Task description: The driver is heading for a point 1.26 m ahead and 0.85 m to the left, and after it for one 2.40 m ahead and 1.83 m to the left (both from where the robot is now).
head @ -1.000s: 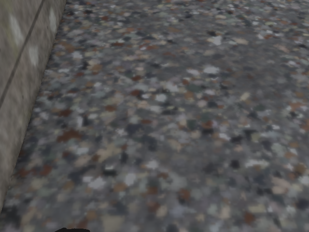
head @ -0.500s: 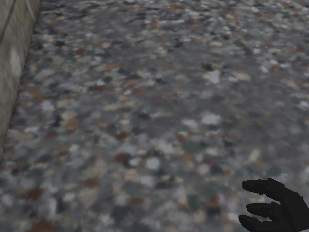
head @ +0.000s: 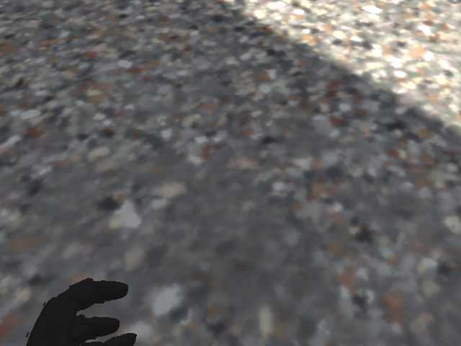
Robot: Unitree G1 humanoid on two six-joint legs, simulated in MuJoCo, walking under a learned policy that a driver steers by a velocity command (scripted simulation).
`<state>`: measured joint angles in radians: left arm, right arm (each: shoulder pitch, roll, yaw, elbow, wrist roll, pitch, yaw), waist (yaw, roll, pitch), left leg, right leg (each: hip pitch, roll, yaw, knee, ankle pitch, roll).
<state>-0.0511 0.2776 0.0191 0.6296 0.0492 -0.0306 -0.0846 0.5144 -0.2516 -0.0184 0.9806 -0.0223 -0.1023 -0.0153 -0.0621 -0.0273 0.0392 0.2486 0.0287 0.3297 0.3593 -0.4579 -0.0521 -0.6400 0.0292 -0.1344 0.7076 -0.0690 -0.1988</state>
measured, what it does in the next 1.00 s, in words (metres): walks ahead, turning left: right foot, then left foot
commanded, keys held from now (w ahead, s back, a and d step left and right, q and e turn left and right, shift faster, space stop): w+q+shift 1.00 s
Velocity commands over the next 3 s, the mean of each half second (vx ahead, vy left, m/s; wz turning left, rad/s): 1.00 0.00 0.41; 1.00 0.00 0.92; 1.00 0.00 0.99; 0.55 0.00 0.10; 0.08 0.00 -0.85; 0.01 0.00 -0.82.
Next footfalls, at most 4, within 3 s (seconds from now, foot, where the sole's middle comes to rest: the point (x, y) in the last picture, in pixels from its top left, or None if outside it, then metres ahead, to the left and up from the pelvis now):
0.02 right None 0.20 -0.04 -0.74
0.48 left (185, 293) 0.62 0.13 -0.74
0.92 right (174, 172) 1.09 0.17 -0.74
1.38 left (53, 158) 1.18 0.62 -0.74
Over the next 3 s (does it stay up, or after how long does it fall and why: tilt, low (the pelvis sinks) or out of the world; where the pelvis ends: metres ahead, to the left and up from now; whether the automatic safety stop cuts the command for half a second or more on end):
stays up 1.39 0.98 0.03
